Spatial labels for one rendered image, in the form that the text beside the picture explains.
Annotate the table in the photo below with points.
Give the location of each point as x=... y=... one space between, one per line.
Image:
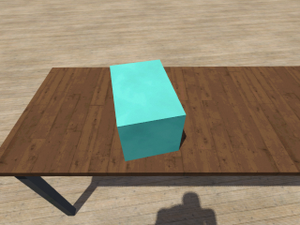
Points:
x=240 y=121

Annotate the carton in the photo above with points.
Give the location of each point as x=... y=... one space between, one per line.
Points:
x=149 y=116

